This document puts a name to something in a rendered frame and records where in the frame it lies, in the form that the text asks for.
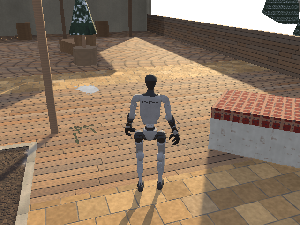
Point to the robot right upper arm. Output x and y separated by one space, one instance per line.
167 107

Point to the robot right hand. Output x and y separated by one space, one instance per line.
176 139

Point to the robot left upper arm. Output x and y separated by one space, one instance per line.
133 106

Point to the right robot foot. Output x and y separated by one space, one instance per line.
159 185

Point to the left robot shin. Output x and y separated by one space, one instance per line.
140 170

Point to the robot left forearm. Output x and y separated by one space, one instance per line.
129 122

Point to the robot left hand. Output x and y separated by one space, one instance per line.
131 129

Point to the robot right forearm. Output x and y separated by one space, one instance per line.
173 126

